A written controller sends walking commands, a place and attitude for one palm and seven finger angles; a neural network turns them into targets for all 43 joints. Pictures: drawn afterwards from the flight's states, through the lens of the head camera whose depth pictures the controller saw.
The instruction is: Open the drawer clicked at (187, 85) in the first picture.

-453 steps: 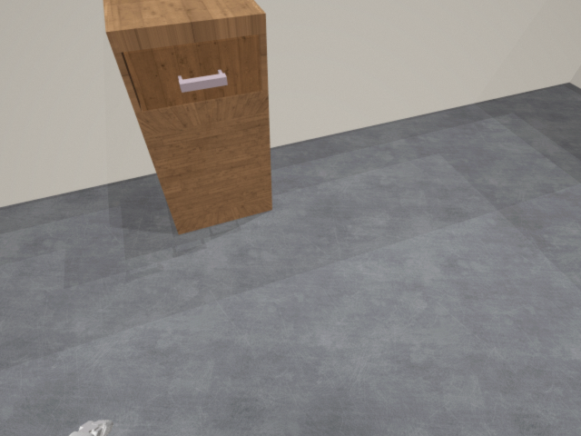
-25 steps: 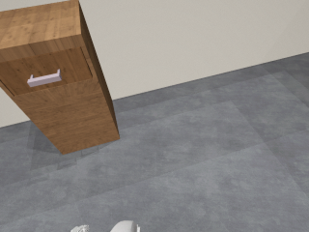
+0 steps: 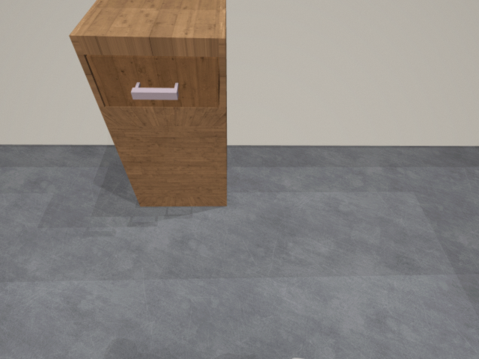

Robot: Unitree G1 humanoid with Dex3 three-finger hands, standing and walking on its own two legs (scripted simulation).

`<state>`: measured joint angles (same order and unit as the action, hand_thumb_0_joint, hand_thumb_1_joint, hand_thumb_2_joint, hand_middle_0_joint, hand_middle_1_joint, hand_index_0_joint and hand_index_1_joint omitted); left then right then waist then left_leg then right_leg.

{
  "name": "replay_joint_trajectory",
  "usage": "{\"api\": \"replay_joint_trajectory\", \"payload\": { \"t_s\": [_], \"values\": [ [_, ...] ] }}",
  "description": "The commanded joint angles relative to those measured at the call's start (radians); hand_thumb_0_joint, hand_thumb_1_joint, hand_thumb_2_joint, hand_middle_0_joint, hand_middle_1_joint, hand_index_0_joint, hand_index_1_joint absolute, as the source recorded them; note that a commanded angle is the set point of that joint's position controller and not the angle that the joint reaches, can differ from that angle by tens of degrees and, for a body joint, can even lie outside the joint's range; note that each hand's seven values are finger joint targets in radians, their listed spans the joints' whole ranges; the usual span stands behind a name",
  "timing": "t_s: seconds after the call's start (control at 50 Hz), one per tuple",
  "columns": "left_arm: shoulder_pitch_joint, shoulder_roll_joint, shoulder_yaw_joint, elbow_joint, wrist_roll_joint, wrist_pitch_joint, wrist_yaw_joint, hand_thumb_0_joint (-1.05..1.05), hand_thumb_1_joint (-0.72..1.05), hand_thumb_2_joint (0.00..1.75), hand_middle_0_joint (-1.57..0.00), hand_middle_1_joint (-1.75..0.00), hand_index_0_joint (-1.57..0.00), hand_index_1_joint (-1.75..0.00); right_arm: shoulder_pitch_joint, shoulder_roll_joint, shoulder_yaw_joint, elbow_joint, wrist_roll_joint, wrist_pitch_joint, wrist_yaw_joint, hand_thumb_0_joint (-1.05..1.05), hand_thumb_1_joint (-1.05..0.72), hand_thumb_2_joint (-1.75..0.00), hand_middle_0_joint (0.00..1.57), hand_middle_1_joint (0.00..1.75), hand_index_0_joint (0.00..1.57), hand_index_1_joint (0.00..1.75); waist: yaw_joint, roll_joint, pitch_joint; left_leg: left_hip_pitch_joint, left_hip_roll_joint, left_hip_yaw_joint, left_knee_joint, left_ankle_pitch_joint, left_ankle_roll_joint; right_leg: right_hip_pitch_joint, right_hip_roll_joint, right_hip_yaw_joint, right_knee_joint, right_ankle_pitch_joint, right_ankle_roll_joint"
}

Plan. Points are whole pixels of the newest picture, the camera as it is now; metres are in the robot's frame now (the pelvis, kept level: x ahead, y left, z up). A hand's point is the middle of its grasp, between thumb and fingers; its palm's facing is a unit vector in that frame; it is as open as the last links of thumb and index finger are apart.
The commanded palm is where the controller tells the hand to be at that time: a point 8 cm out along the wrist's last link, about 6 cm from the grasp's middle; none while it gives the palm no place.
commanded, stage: turn to face it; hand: left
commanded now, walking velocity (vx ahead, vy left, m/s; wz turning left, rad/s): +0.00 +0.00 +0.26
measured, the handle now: (156, 89) +0.86 +0.33 -0.06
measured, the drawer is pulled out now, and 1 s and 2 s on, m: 0.00 0.00 0.00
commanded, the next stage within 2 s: take the last steps up to it in 0.02 s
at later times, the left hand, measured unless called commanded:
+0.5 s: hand out of the picture -0.05 +0.15 -0.16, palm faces +0.24 -0.95 -0.21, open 7.4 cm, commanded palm none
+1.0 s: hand (126, 298) +0.25 +0.26 -0.16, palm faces +0.12 -0.98 -0.19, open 7.4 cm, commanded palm none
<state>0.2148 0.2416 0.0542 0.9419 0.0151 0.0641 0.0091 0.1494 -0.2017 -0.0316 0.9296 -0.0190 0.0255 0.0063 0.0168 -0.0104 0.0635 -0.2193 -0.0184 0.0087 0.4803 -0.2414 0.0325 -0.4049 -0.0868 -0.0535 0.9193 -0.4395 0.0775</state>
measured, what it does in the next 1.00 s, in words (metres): walks ahead: right foot, then left foot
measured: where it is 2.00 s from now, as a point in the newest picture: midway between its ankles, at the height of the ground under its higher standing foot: (231, 332)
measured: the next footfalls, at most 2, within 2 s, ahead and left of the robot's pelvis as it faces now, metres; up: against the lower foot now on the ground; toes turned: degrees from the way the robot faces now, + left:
right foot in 0.12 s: +0.04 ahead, -0.13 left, +0.00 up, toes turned -3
left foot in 0.62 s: +0.09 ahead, +0.16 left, +0.00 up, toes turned +16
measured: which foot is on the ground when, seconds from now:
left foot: down 0.00-0.12, up 0.14-0.60, down 0.62-1.00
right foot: up 0.00-0.10, down 0.12-0.62, up 0.64-1.00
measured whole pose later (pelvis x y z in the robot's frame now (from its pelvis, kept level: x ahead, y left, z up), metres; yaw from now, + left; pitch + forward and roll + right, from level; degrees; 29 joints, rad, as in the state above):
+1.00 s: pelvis +0.16 +0.06 +0.00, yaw +6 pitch -1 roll +1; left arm 0.13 0.18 0.06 1.01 0.02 0.01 -0.02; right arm 0.44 -0.12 -0.03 1.15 -0.02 -0.06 -0.02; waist -0.03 -0.02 0.04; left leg 0.05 -0.01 0.17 0.30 -0.33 0.02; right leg -0.56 -0.12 -0.09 0.82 -0.19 0.02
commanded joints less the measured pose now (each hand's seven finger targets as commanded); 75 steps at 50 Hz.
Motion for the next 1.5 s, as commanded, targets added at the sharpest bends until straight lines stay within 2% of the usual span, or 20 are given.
{"api": "replay_joint_trajectory", "payload": {
  "t_s": [0.0, 0.06, 0.12, 0.18, 0.46, 0.56, 0.6, 0.64, 0.7, 0.78, 0.98, 1.02, 1.06, 1.08, 1.1, 1.12, 1.16, 1.24, 1.4, 1.48],
  "values": [
    [0.024, 0.051, 0.010, -0.072, -0.006, -0.038, 0.012, 0.00, 0.90, 0.90, -0.20, -0.30, -0.20, -0.30, 0.019, -0.198, -0.058, -0.046, -0.006, -0.005, -0.016, 0.00, -0.90, -0.90, 0.20, 0.30, 0.20, 0.30, -0.029, 0.168, -0.069, 0.034, 0.258, -0.247, -0.129, 0.360, 0.140, 0.059, 0.031, -0.009, -0.169, 0.011, -0.008],
    [0.108, 0.061, 0.011, -0.041, -0.006, -0.061, 0.018, 0.00, 0.90, 0.90, -0.20, -0.30, -0.20, -0.30, 0.008, -0.175, -0.056, -0.040, 0.004, -0.006, -0.014, 0.00, -0.90, -0.90, 0.20, 0.30, 0.20, 0.30, 0.015, 0.112, -0.101, -0.034, 0.195, -0.217, -0.024, 0.322, 0.078, 0.249, 0.035, -0.019, -0.471, 0.229, -0.014],
    [0.146, 0.194, 0.034, -0.037, 0.008, -0.082, 0.027, 0.00, 0.90, 0.90, -0.20, -0.30, -0.20, -0.30, 0.016, -0.094, -0.045, -0.063, 0.008, 0.010, -0.010, 0.00, -0.90, -0.90, 0.20, 0.30, 0.20, 0.30, 0.038, -0.265, -0.100, -0.242, -0.007, -0.066, 0.407, -0.340, -0.055, 0.272, -0.384, 0.371, -0.672, 0.402, -0.221],
    [0.064, 0.120, 0.024, -0.041, 0.005, -0.086, 0.020, 0.00, 0.90, 0.90, -0.20, -0.30, -0.20, -0.30, 0.031, -0.109, -0.059, -0.006, -0.007, 0.018, 0.010, 0.00, -0.90, -0.90, 0.20, 0.30, 0.20, 0.30, 0.002, -0.111, 0.027, -0.344, 0.041, -0.083, 0.659, -0.160, -0.052, 0.197, -0.268, 0.278, -0.745, 0.003, -0.194],
    [0.268, 0.084, 0.016, 0.119, 0.022, -0.124, 0.011, 0.00, 0.90, 0.90, -0.20, -0.30, -0.20, -0.30, -0.026, -0.021, -0.030, 0.016, -0.004, -0.023, 0.034, 0.00, -0.90, -0.90, 0.20, 0.30, 0.20, 0.30, 0.054, -0.172, 0.047, -0.264, 0.096, 0.078, 0.248, -0.089, -0.059, 0.279, -0.248, 0.099, -0.768, 0.052, -0.193],
    [0.207, 0.063, 0.018, 0.142, 0.010, -0.105, 0.006, 0.00, 0.90, 0.90, -0.20, -0.30, -0.20, -0.30, 0.184, -0.049, -0.030, 0.089, 0.002, -0.057, 0.015, 0.00, -0.90, -0.90, 0.20, 0.30, 0.20, 0.30, -0.054, -0.036, -0.014, 0.191, 0.052, 0.156, -0.036, -0.034, -0.047, 0.052, -0.150, -0.027, -0.558, 0.005, -0.137],
    [0.186, -0.051, -0.009, 0.097, 0.003, -0.101, -0.005, 0.00, 0.90, 0.90, -0.20, -0.30, -0.20, -0.30, 0.400, -0.216, -0.069, 0.147, -0.010, -0.068, -0.012, 0.00, -0.90, -0.90, 0.20, 0.30, 0.20, 0.30, -0.134, 0.349, -0.053, 0.373, 0.414, -0.345, -0.261, -0.238, 0.090, -0.239, 0.027, -0.150, -0.040, -0.152, -0.058],
    [0.064, -0.032, -0.008, 0.059, 0.013, -0.099, 0.000, 0.00, 0.90, 0.90, -0.20, -0.30, -0.20, -0.30, 0.367, -0.195, -0.061, 0.145, -0.010, -0.064, -0.025, 0.00, -0.90, -0.90, 0.20, 0.30, 0.20, 0.30, -0.132, 0.265, 0.008, 0.242, 0.459, -0.415, -0.322, -0.347, 0.154, -0.324, -0.017, -0.018, 0.218, -0.114, -0.085],
    [0.100, -0.046, 0.002, 0.099, 0.017, -0.094, -0.021, 0.00, 0.90, 0.90, -0.20, -0.30, -0.20, -0.30, 0.229, -0.067, -0.030, 0.113, -0.005, -0.086, -0.030, 0.00, -0.90, -0.90, 0.20, 0.30, 0.20, 0.30, -0.044, 0.116, 0.102, 0.064, 0.349, -0.173, -0.341, -0.119, 0.113, -0.242, -0.068, 0.009, 0.228, 0.102, -0.074],
    [0.114, -0.049, 0.005, 0.098, 0.013, -0.077, -0.024, 0.00, 0.90, 0.90, -0.20, -0.30, -0.20, -0.30, 0.239, -0.058, -0.021, 0.127, 0.005, -0.109, -0.035, 0.00, -0.90, -0.90, 0.20, 0.30, 0.20, 0.30, -0.007, 0.109, 0.063, 0.114, 0.307, -0.050, -0.336, 0.159, 0.129, -0.238, -0.062, 0.006, 0.177, 0.207, -0.048],
    [-0.168, -0.043, 0.004, -0.018, 0.005, -0.082, -0.031, 0.00, 0.90, 0.90, -0.20, -0.30, -0.20, -0.30, 0.341, -0.073, -0.032, 0.189, -0.011, -0.100, -0.037, 0.00, -0.90, -0.90, 0.20, 0.30, 0.20, 0.30, -0.060, 0.101, 0.112, 0.189, 0.317, 0.023, -0.250, 0.417, 0.118, -0.156, -0.014, -0.053, -0.219, 0.241, -0.077],
    [-0.113, -0.025, 0.009, -0.011, 0.005, -0.092, -0.030, 0.00, 0.90, 0.90, -0.20, -0.30, -0.20, -0.30, 0.338, -0.083, -0.035, 0.196, -0.011, -0.095, -0.037, 0.00, -0.90, -0.90, 0.20, 0.30, 0.20, 0.30, -0.030, 0.072, 0.073, 0.171, 0.310, 0.033, -0.148, 0.564, 0.108, -0.009, 0.032, -0.083, -0.286, 0.211, -0.104],
    [0.128, 0.022, 0.023, 0.068, 0.012, -0.112, -0.025, 0.00, 0.90, 0.90, -0.20, -0.30, -0.20, -0.30, 0.310, -0.092, -0.032, 0.196, 0.001, -0.094, -0.033, 0.00, -0.90, -0.90, 0.20, 0.30, 0.20, 0.30, 0.078, 0.057, -0.061, 0.102, 0.232, 0.098, 0.143, 0.629, 0.051, 0.317, 0.064, -0.101, -0.398, 0.309, -0.126],
    [0.264, 0.116, 0.046, 0.108, 0.018, -0.128, -0.012, 0.00, 0.90, 0.90, -0.20, -0.30, -0.20, -0.30, 0.332, -0.051, -0.026, 0.185, 0.013, -0.096, -0.023, 0.00, -0.90, -0.90, 0.20, 0.30, 0.20, 0.30, 0.123, -0.096, -0.186, -0.102, 0.153, 0.148, 0.419, 0.360, 0.008, 0.574, -0.136, 0.121, -0.420, 0.409, -0.193],
    [0.344, 0.210, 0.064, 0.126, 0.004, -0.129, -0.006, 0.00, 0.90, 0.90, -0.20, -0.30, -0.20, -0.30, 0.357, -0.007, -0.019, 0.151, 0.020, -0.098, -0.026, 0.00, -0.90, -0.90, 0.20, 0.30, 0.20, 0.30, 0.105, -0.243, -0.282, -0.296, 0.021, 0.123, 0.745, -0.338, -0.025, 0.694, -0.387, 0.482, -0.525, 0.636, -0.316],
    [0.275, 0.196, 0.060, 0.107, -0.009, -0.123, 0.000, 0.00, 0.90, 0.90, -0.20, -0.30, -0.20, -0.30, 0.297, -0.036, -0.025, 0.138, 0.026, -0.085, -0.028, 0.00, -0.90, -0.90, 0.20, 0.30, 0.20, 0.30, 0.105, -0.160, -0.246, -0.295, 0.065, 0.001, 0.860, -0.341, -0.006, 0.548, -0.398, 0.492, -0.599, 0.496, -0.345],
    [0.094, 0.105, 0.036, 0.062, -0.005, -0.118, 0.008, 0.00, 0.90, 0.90, -0.20, -0.30, -0.20, -0.30, 0.203, -0.015, -0.026, 0.120, 0.006, -0.073, -0.018, 0.00, -0.90, -0.90, 0.20, 0.30, 0.20, 0.30, 0.046, -0.042, -0.044, -0.348, 0.140, -0.034, 0.859, -0.190, -0.006, 0.273, -0.322, 0.365, -0.672, 0.226, -0.307],
    [-0.008, 0.028, 0.010, 0.057, 0.009, -0.128, 0.014, 0.00, 0.90, 0.90, -0.20, -0.30, -0.20, -0.30, 0.298, 0.041, -0.016, 0.153, -0.004, -0.037, -0.010, 0.00, -0.90, -0.90, 0.20, 0.30, 0.20, 0.30, -0.063, -0.087, -0.036, -0.161, 0.150, 0.025, 0.567, -0.127, -0.046, 0.048, -0.204, 0.084, -0.713, 0.309, -0.230],
    [0.031, 0.034, 0.000, 0.096, -0.001, -0.104, 0.012, 0.00, 0.90, 0.90, -0.20, -0.30, -0.20, -0.30, 0.188, 0.029, 0.008, 0.129, 0.003, -0.048, -0.019, 0.00, -0.90, -0.90, 0.20, 0.30, 0.20, 0.30, -0.040, -0.084, -0.043, 0.012, 0.092, 0.061, 0.060, 0.073, -0.070, 0.125, -0.126, 0.024, -0.607, 0.445, -0.197],
    [0.122, -0.010, -0.018, 0.106, -0.006, -0.076, 0.027, 0.00, 0.90, 0.90, -0.20, -0.30, -0.20, -0.30, 0.133, -0.090, -0.004, 0.116, 0.010, -0.052, -0.034, 0.00, -0.90, -0.90, 0.20, 0.30, 0.20, 0.30, -0.002, 0.101, -0.041, 0.073, 0.267, -0.067, -0.077, 0.563, 0.017, 0.142, -0.006, -0.019, -0.474, 0.248, -0.080]
  ]
}}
